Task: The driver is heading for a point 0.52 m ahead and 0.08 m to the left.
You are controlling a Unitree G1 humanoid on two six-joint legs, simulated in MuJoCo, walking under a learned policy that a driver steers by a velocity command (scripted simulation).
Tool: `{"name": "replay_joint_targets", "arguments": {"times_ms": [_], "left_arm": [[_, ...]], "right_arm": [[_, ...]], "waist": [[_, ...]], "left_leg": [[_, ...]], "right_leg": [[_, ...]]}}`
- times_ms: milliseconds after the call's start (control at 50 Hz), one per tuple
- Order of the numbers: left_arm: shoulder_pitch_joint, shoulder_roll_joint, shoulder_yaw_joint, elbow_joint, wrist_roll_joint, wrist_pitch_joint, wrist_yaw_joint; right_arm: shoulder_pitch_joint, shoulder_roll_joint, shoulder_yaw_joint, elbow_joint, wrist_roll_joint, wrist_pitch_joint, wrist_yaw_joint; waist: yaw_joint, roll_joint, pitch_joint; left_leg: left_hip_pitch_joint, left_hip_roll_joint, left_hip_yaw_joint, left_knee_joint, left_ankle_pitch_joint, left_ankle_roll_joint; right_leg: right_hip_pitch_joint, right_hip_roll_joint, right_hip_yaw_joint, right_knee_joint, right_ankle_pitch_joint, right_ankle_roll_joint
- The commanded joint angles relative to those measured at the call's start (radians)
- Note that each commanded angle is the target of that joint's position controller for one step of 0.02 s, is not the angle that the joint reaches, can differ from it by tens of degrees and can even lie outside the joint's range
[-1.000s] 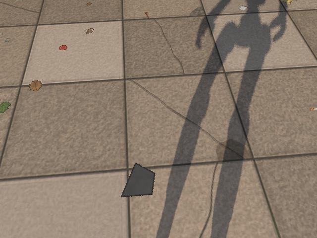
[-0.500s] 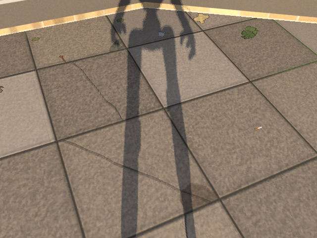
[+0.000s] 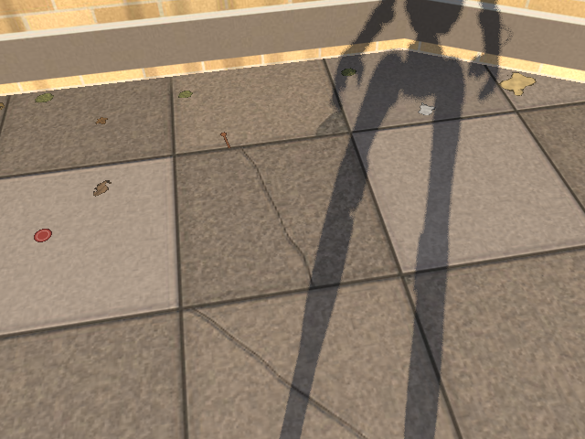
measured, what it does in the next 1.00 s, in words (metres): walks ahead: left foot, then right foot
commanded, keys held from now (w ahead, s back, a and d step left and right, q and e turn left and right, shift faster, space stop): w+q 0.36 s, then w+e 0.18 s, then no key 0.46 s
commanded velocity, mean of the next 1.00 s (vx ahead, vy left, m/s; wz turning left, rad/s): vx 0.37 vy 0.00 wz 0.22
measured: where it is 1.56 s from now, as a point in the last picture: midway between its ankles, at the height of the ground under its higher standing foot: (262, 425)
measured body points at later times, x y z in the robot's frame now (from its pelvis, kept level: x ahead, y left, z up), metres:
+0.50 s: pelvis +0.26 +0.09 +0.00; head +0.29 +0.11 +0.45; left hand +0.35 +0.39 -0.10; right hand +0.42 -0.15 -0.10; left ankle +0.25 +0.16 -0.75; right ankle +0.39 -0.07 -0.67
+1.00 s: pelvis +0.47 +0.10 -0.01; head +0.50 +0.10 +0.44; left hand +0.55 +0.37 -0.13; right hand +0.62 -0.15 -0.14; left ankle +0.44 +0.25 -0.73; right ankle +0.57 +0.02 -0.75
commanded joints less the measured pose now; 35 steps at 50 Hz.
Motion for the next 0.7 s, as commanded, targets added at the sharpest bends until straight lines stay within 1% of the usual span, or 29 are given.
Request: {"name": "replay_joint_targets", "arguments": {"times_ms": [20, 40, 80, 140, 160, 180, 200, 220, 240, 260, 280, 300, 320, 340, 360, 380, 400, 420, 440, 460, 500, 540, 580, 620, 660, 700], "left_arm": [[-0.09, 0.136, 0.032, -0.062, -0.001, -0.022, 0.011], [-0.084, 0.147, 0.035, -0.056, -0.003, -0.019, 0.014], [-0.055, 0.171, 0.042, -0.04, -0.01, -0.013, 0.018], [-0.018, 0.197, 0.053, -0.014, -0.028, 0.003, 0.019], [-0.011, 0.206, 0.057, -0.007, -0.034, 0.011, 0.019], [-0.011, 0.218, 0.06, -0.004, -0.037, 0.018, 0.02], [-0.015, 0.236, 0.065, -0.004, -0.041, 0.025, 0.022], [-0.022, 0.248, 0.068, -0.005, -0.046, 0.034, 0.024], [-0.033, 0.238, 0.062, -0.009, -0.05, 0.041, 0.026], [-0.01, 0.197, 0.044, -0.023, -0.027, 0.036, 0.03], [0.078, 0.046, -0.004, -0.085, 0.015, 0.014, 0.021], [-0.013, 0.128, 0.003, -0.091, -0.021, -0.021, 0.009], [-0.106, 0.179, 0.017, -0.119, -0.058, -0.038, 0.003], [-0.12, 0.163, 0.01, -0.119, -0.046, -0.048, 0.009], [-0.118, 0.164, 0.013, -0.108, -0.018, -0.049, 0.017], [-0.083, 0.168, 0.018, -0.09, -0.012, -0.038, 0.015], [-0.057, 0.161, 0.018, -0.076, -0.012, -0.024, 0.011], [-0.039, 0.143, 0.014, -0.063, -0.01, -0.011, 0.009], [-0.039, 0.129, 0.01, -0.057, -0.009, 0.0, 0.009], [-0.063, 0.116, 0.005, -0.062, -0.01, 0.009, 0.011], [-0.121, 0.102, -0.002, -0.075, -0.014, 0.015, 0.011], [-0.164, 0.095, -0.007, -0.079, -0.021, 0.012, 0.003], [-0.232, 0.078, -0.014, -0.097, -0.012, 0.003, -0.004], [-0.275, 0.07, -0.017, -0.112, -0.009, -0.006, -0.016], [-0.283, 0.076, -0.015, -0.116, -0.009, -0.011, -0.028], [-0.257, 0.095, -0.008, -0.112, -0.003, -0.013, -0.038]], "right_arm": [[-0.003, -0.004, 0.005, -0.069, -0.003, -0.005, 0.015], [-0.038, 0.001, 0.009, -0.08, -0.003, -0.007, 0.022], [-0.11, 0.005, 0.014, -0.107, -0.005, -0.009, 0.035], [-0.184, -0.011, 0.011, -0.149, -0.003, -0.005, 0.05], [-0.197, -0.019, 0.008, -0.161, -0.004, -0.003, 0.054], [-0.195, -0.03, 0.002, -0.171, -0.006, -0.001, 0.057], [-0.172, -0.047, -0.007, -0.175, -0.008, 0.002, 0.058], [-0.096, -0.074, -0.025, -0.163, -0.008, 0.007, 0.056], [0.057, -0.12, -0.054, -0.123, -0.005, 0.011, 0.048], [0.225, -0.201, -0.09, -0.082, 0.001, 0.021, 0.028], [0.177, -0.318, -0.101, -0.095, 0.007, 0.012, 0.021], [0.2, -0.237, -0.076, -0.135, 0.0, -0.008, 0.03], [0.171, -0.177, -0.058, -0.119, -0.009, -0.024, 0.034], [0.121, -0.153, -0.05, -0.12, -0.007, -0.032, 0.033], [0.053, -0.123, -0.041, -0.13, -0.01, -0.032, 0.029], [0.007, -0.082, -0.026, -0.145, -0.024, -0.033, 0.024], [-0.009, -0.068, -0.02, -0.148, -0.032, -0.035, 0.02], [-0.007, -0.067, -0.019, -0.139, -0.031, -0.042, 0.018], [0.006, -0.076, -0.019, -0.125, -0.03, -0.048, 0.016], [0.02, -0.089, -0.021, -0.111, -0.03, -0.053, 0.013], [0.042, -0.095, -0.02, -0.086, -0.03, -0.057, 0.006], [0.051, -0.093, -0.015, -0.07, -0.032, -0.059, 0.002], [0.061, -0.098, -0.012, -0.047, -0.03, -0.056, -0.003], [0.094, -0.105, -0.012, -0.017, -0.028, -0.047, -0.007], [0.105, -0.106, -0.011, 0.003, -0.026, -0.035, -0.009], [0.097, -0.11, -0.013, 0.017, -0.024, -0.023, -0.012]], "waist": [[-0.03, -0.115, 0.027], [-0.018, -0.11, 0.035], [0.009, -0.096, 0.054], [0.026, -0.093, 0.077], [0.024, -0.095, 0.077], [0.013, -0.104, 0.066], [-0.008, -0.121, 0.035], [-0.057, -0.13, -0.02], [-0.143, -0.111, -0.1], [-0.208, -0.018, -0.191], [-0.072, 0.256, -0.261], [-0.148, 0.124, -0.388], [-0.158, 0.062, -0.245], [-0.118, -0.003, -0.162], [-0.076, -0.033, -0.111], [-0.038, -0.017, -0.101], [-0.023, -0.002, -0.101], [-0.018, -0.004, -0.099], [-0.019, -0.008, -0.087], [-0.024, -0.01, -0.067], [-0.047, -0.007, -0.032], [-0.069, -0.003, -0.01], [-0.091, -0.008, 0.025], [-0.109, -0.009, 0.023], [-0.109, 0.002, 0.012], [-0.087, 0.016, -0.009]], "left_leg": [[-0.033, 0.037, -0.027, -0.136, 0.156, -0.002], [-0.018, 0.032, -0.01, -0.197, 0.2, 0.004], [-0.002, 0.022, 0.025, -0.288, 0.237, 0.019], [-0.016, 0.014, 0.053, -0.37, 0.192, 0.053], [-0.014, 0.003, 0.069, -0.386, 0.154, 0.068], [0.015, -0.018, 0.093, -0.399, 0.106, 0.086], [0.075, -0.052, 0.125, -0.401, 0.052, 0.106], [0.188, -0.097, 0.158, -0.41, 0.014, 0.131], [0.403, -0.151, 0.177, -0.464, 0.055, 0.165], [0.71, -0.086, 0.025, -0.479, 0.084, 0.216], [0.987, 0.17, -0.565, -0.602, -0.107, 0.401], [1.034, 0.237, -0.792, -0.751, -0.244, 0.436], [0.95, 0.214, -0.653, -0.769, -0.178, 0.382], [0.813, 0.17, -0.529, -0.759, -0.078, 0.348], [0.681, 0.131, -0.433, -0.758, 0.042, 0.32], [0.596, 0.109, -0.351, -0.775, 0.147, 0.305], [0.548, 0.102, -0.314, -0.796, 0.217, 0.304], [0.517, 0.099, -0.271, -0.81, 0.293, 0.309], [0.491, 0.094, -0.224, -0.827, 0.343, 0.309], [0.476, 0.089, -0.184, -0.845, 0.361, 0.303], [0.484, 0.074, -0.119, -0.871, 0.354, 0.278], [0.495, 0.052, -0.055, -0.891, 0.303, 0.242], [0.474, 0.034, -0.01, -0.88, 0.391, 0.217], [0.504, 0.04, 0.003, -0.848, 0.472, 0.205], [0.575, 0.06, -0.008, -0.794, 0.522, 0.2], [0.645, 0.085, -0.037, -0.718, 0.587, 0.19]], "right_leg": [[-0.004, -0.271, 0.104, -0.169, 0.252, -0.16], [-0.002, -0.267, 0.073, -0.171, 0.254, -0.153], [0.024, -0.278, 0.033, -0.172, 0.25, -0.142], [0.116, -0.307, -0.003, -0.142, 0.264, -0.119], [0.148, -0.315, -0.015, -0.115, 0.309, -0.11], [0.172, -0.318, -0.031, -0.068, 0.422, -0.099], [0.189, -0.316, -0.048, 0.005, 0.591, -0.088], [0.186, -0.303, -0.069, 0.136, 0.745, -0.073], [0.119, -0.265, -0.103, 0.343, 0.79, -0.043], [-0.116, -0.223, -0.107, 0.645, 0.531, 0.007], [-0.558, -0.013, -0.017, 0.999, -0.373, 0.073], [-0.654, -0.001, 0.219, 1.103, -0.414, 0.058], [-0.732, -0.044, 0.221, 1.088, -0.313, 0.036], [-0.703, -0.088, 0.218, 1.005, -0.224, 0.022], [-0.635, -0.119, 0.219, 0.917, -0.168, 0.026], [-0.558, -0.15, 0.221, 0.871, -0.122, 0.028], [-0.512, -0.157, 0.21, 0.844, -0.096, 0.036], [-0.493, -0.159, 0.194, 0.821, -0.079, 0.048], [-0.49, -0.16, 0.184, 0.79, -0.048, 0.059], [-0.506, -0.162, 0.179, 0.751, -0.001, 0.068], [-0.548, -0.167, 0.178, 0.643, 0.123, 0.075], [-0.544, -0.155, 0.171, 0.52, 0.261, 0.066], [-0.487, -0.125, 0.143, 0.384, 0.349, 0.058], [-0.442, -0.092, 0.124, 0.303, 0.398, 0.05], [-0.439, -0.07, 0.126, 0.25, 0.367, 0.032], [-0.425, -0.05, 0.131, 0.213, 0.272, 0.005]]}}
